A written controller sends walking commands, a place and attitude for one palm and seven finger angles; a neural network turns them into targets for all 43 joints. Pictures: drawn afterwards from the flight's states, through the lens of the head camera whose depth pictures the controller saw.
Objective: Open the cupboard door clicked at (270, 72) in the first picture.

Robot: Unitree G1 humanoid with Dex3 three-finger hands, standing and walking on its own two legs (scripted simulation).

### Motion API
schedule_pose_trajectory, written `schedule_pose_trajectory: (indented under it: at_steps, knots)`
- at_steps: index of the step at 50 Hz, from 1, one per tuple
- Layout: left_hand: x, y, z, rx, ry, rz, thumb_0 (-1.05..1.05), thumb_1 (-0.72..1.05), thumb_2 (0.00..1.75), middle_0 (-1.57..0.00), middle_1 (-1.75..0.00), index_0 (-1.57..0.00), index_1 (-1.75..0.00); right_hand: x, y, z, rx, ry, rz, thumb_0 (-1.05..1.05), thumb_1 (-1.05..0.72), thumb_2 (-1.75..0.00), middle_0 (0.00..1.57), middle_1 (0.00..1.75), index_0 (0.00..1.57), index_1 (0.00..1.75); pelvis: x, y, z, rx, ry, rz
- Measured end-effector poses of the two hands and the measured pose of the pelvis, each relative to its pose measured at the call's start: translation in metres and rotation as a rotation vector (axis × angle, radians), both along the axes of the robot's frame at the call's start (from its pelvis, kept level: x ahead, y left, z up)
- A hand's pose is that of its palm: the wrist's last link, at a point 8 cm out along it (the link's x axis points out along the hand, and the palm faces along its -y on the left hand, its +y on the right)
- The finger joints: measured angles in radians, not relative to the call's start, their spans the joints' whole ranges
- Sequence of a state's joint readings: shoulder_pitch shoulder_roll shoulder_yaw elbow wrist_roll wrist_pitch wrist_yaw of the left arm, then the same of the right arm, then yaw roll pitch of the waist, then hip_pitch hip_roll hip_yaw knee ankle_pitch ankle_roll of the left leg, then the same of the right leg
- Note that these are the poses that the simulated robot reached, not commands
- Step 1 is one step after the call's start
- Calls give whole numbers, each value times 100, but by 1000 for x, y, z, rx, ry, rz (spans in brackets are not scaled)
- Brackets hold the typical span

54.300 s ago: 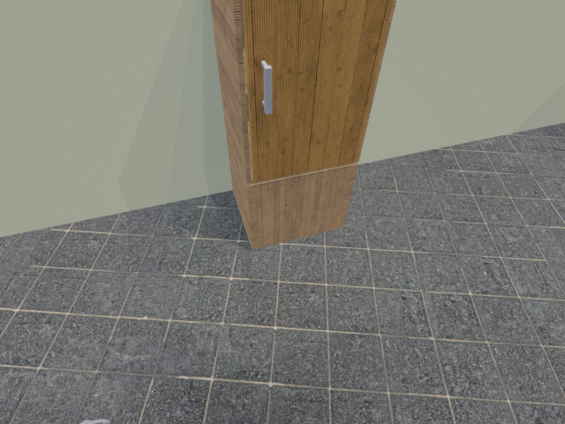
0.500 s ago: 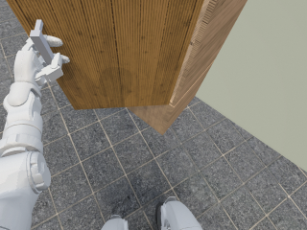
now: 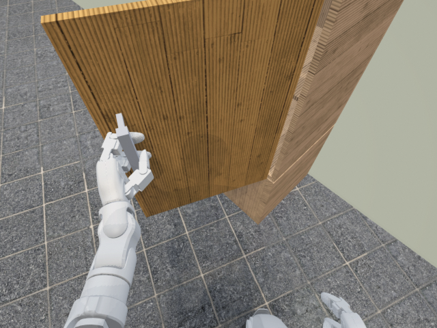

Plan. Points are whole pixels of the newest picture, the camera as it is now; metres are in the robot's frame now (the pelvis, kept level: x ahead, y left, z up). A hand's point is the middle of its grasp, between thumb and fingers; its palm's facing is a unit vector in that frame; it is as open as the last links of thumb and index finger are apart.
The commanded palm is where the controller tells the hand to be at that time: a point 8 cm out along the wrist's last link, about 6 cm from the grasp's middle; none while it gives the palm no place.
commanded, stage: pull the door open along its arc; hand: left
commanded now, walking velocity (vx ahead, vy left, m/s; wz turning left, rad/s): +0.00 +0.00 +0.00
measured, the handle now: (130, 147) +0.43 +0.18 +0.06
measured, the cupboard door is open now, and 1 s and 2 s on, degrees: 66 88 91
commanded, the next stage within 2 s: open thumb and fingers to let go in 0.40 s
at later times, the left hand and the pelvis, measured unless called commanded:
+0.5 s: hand (196, 230) +0.27 +0.05 +0.06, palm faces +0.34 -0.94 +0.00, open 5.7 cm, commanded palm +0.23 +0.09 +0.06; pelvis +0.00 -0.04 +0.00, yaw +3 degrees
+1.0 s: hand (194, 224) +0.28 +0.05 +0.06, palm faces +0.36 -0.93 -0.01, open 12.1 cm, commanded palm +0.23 +0.10 +0.06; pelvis -0.02 -0.05 +0.00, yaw +4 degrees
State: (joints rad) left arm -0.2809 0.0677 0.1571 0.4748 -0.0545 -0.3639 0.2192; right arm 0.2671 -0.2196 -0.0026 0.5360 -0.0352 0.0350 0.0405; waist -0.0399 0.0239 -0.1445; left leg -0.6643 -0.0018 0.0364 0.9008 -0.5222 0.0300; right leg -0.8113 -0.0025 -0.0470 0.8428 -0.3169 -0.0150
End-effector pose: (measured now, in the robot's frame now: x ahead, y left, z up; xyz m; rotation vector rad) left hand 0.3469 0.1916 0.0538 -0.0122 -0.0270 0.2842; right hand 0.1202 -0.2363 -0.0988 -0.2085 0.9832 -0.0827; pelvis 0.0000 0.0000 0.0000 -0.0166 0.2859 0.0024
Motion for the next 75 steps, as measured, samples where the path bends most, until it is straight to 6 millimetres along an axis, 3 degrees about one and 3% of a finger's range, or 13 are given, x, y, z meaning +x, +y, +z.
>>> schedule_pose_trajectory:
  at_steps: [10,26,36,49,54,62,72,75]
  knots:
    - [-46,-37,2,2,22,91,0,74,79,-37,-135,-37,-134,29,9,4,27,-83,76,0,-91,-90,20,30,20,30,-4,-14,4,14,-54,24]
    - [-117,-105,6,12,53,62,2,73,76,-35,-134,-38,-135,49,-9,11,34,-187,114,1,-91,-90,20,30,20,30,-5,-37,2,32,-97,43]
    - [-110,-102,6,30,48,111,1,56,74,-37,-132,-38,-132,56,-11,8,33,-215,133,1,-91,-90,20,30,20,30,-16,-48,-1,41,-106,57]
    - [-105,-98,6,16,43,85,0,-17,44,-32,-124,-34,-124,33,-17,3,22,-175,112,1,-91,-90,20,30,20,30,-23,-46,0,42,-111,54]
    - [-105,-97,6,12,40,73,0,-36,36,-31,-115,-32,-115,25,-18,3,14,-161,99,1,-91,-90,20,30,20,30,-24,-42,0,41,-112,48]
    - [-108,-98,6,8,34,70,-1,-47,31,-26,-87,-27,-86,23,-10,5,18,-172,101,1,-91,-90,20,30,20,30,-24,-34,-1,37,-112,43]
    - [-110,-95,6,22,29,57,-1,-50,30,-40,-67,-38,-68,32,9,4,32,-192,135,1,-91,-90,20,30,20,30,-27,-25,-4,31,-111,51]
    - [-114,-90,5,72,12,-58,-1,-50,30,-38,-60,-33,-62,32,13,4,38,-202,151,1,-91,-90,20,30,20,30,-28,-23,-6,32,-110,56]
